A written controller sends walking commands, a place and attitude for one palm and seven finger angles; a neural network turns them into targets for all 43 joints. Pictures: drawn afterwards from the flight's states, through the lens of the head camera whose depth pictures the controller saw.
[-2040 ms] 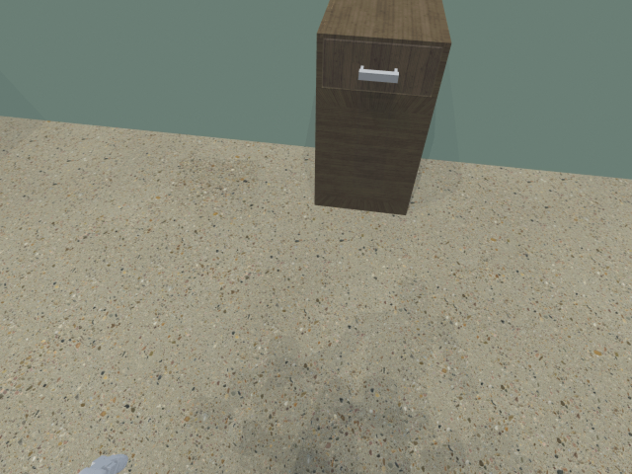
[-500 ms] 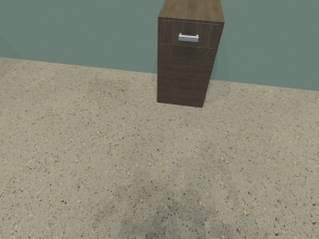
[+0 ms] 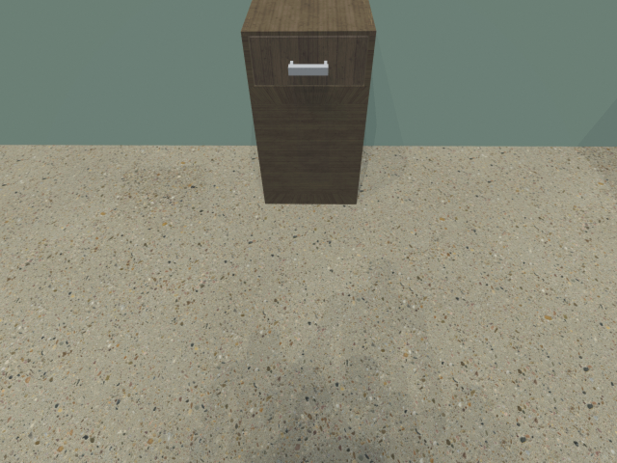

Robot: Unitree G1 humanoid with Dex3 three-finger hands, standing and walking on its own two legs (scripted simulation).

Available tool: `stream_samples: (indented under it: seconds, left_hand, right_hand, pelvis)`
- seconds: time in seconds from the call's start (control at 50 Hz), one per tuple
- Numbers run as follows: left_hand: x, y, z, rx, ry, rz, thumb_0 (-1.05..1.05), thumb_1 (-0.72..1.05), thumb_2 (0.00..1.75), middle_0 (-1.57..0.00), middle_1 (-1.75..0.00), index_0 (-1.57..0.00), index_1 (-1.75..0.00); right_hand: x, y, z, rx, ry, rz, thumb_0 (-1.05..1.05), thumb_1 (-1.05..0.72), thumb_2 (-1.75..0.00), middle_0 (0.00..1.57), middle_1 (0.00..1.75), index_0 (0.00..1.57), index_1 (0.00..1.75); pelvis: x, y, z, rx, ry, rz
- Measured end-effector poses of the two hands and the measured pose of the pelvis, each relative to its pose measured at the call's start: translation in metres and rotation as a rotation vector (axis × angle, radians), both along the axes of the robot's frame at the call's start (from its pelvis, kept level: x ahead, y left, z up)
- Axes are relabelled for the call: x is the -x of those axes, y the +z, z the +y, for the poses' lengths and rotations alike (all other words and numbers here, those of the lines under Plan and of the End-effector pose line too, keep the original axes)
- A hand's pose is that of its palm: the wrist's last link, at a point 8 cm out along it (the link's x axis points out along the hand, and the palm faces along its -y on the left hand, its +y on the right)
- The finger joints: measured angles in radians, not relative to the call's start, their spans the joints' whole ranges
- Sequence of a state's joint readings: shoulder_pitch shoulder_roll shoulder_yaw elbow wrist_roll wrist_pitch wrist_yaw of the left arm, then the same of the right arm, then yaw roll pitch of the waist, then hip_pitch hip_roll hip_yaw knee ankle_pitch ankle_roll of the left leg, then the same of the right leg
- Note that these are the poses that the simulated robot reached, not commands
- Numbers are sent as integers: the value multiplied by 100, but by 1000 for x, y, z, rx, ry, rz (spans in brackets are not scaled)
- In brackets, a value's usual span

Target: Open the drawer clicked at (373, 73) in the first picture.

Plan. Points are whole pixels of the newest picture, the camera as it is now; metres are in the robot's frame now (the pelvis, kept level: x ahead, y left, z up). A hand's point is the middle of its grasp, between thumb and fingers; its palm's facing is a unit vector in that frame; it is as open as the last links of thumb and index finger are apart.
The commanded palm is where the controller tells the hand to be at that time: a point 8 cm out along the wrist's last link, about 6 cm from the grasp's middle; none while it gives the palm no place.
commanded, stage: walk to a spot facing it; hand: left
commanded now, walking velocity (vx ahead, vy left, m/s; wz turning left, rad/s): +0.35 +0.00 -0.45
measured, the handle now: (308, 66) +1.27 +0.12 -0.09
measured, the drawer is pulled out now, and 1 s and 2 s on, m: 0.00 0.00 0.00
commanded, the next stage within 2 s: turn to face it in 1.08 s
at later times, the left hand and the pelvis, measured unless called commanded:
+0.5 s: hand (168, 410) +0.22 +0.26 -0.18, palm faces -0.16 -0.97 -0.17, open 7.4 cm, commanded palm none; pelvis +0.20 +0.07 +0.00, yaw -15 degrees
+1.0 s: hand (319, 231) +0.61 +0.04 -0.15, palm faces -0.60 -0.79 -0.13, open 7.4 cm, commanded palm none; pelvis +0.39 -0.01 -0.01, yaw -31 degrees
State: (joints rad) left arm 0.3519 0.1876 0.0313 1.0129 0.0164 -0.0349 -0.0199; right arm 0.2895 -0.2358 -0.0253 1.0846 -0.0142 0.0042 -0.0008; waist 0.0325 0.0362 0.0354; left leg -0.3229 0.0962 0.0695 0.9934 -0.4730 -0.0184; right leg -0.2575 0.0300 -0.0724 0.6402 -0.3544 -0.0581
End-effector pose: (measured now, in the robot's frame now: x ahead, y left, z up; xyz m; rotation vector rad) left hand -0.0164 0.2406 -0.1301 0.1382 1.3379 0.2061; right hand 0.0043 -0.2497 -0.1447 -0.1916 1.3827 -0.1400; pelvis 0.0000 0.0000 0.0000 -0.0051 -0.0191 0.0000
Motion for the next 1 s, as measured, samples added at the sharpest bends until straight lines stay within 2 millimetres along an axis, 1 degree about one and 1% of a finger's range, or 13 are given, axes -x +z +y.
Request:
stream_samples:
  seconds: [0.08,0.16,0.22,0.36,0.42,0.48,0.54,0.62,0.68,0.76,0.86,0.94,1.0]
  left_hand:
    - [-2,9,-17,32,-7,62,0,90,90,-20,-30,-20,-30]
    - [-12,14,-22,62,-36,138,0,90,90,-20,-30,-20,-30]
    - [-29,14,-17,70,-51,171,0,90,90,-20,-30,-20,-30]
    - [-100,-8,26,63,-68,192,0,90,90,-20,-30,-20,-30]
    - [-148,-23,50,57,-114,189,0,90,90,-20,-30,-20,-30]
    - [-217,-21,67,42,-193,128,1,90,90,-20,-30,-20,-30]
    - [-293,-10,72,34,-264,21,1,91,90,-20,-30,-20,-30]
    - [-386,5,63,35,-355,-103,0,91,90,-19,-30,-19,-30]
    - [-444,13,45,49,-421,-164,0,91,90,-19,-30,-19,-30]
    - [-509,17,8,81,-513,-207,0,91,90,-19,-30,-19,-30]
    - [-575,15,-56,130,-632,-225,0,91,90,-19,-30,-19,-30]
    - [-621,9,-117,164,-725,-240,0,91,90,-19,-30,-19,-30]
    - [-649,0,-155,176,-771,-277,0,91,90,-20,-30,-20,-30]
  right_hand:
    - [-33,14,1,-6,-27,-36,1,-91,-90,20,30,20,30]
    - [-83,27,9,-12,-63,-140,1,-91,-90,20,30,20,30]
    - [-125,32,19,-17,-73,-206,1,-91,-90,20,30,19,30]
    - [-232,34,53,-1,-49,-328,1,-91,-90,20,30,19,30]
    - [-259,33,64,34,-76,-387,1,-91,-90,20,30,20,30]
    - [-254,39,73,47,-147,-372,1,-91,-90,21,30,20,30]
    - [-235,42,81,58,-237,-302,0,-91,-90,21,30,20,30]
    - [-204,47,79,104,-354,-210,-1,-94,-90,21,30,20,30]
    - [-181,46,86,107,-423,-119,-1,-94,-90,21,30,20,30]
    - [-155,45,103,84,-514,0,0,-93,-90,20,30,20,30]
    - [-138,41,131,18,-625,138,1,-92,-90,20,30,19,30]
    - [-140,35,147,-54,-709,233,1,-91,-90,20,30,19,30]
    - [-154,24,144,-108,-760,274,1,-91,-90,20,30,20,30]
  pelvis:
    - [-23,12,0,-3,-36,13]
    - [-49,20,5,-7,-76,29]
    - [-72,20,12,-2,-103,35]
    - [-141,4,42,16,-159,36]
    - [-169,-6,56,17,-210,23]
    - [-190,1,64,15,-257,11]
    - [-212,11,69,15,-294,13]
    - [-242,19,74,8,-345,21]
    - [-264,21,73,6,-378,20]
    - [-294,21,65,8,-419,15]
    - [-330,17,46,8,-471,16]
    - [-361,8,21,8,-516,27]
    - [-385,-5,-6,-5,-545,24]
